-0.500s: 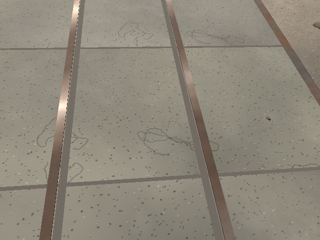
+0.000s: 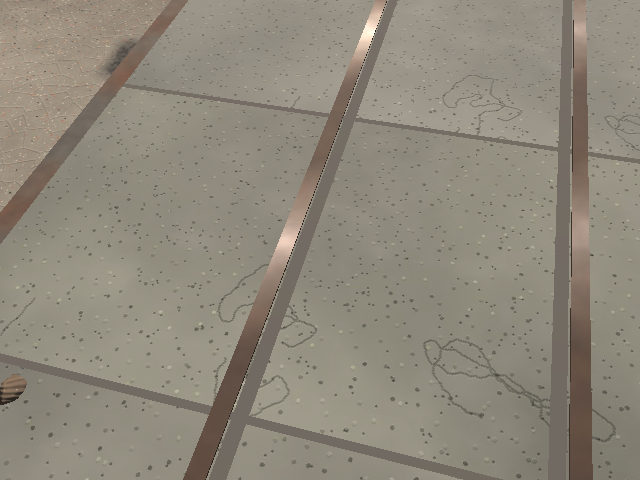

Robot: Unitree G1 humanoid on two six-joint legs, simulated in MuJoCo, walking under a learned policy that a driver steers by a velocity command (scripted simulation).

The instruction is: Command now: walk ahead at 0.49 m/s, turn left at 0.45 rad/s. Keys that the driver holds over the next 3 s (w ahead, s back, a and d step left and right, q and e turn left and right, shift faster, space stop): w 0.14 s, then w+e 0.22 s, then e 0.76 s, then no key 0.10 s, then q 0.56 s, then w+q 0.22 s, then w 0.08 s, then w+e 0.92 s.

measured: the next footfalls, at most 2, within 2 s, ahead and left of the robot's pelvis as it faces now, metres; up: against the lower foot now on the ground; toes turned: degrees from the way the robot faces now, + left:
left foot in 0.22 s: +0.28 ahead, +0.11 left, +0.00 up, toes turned +7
right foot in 0.68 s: +0.49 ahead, -0.07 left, +0.00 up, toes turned -14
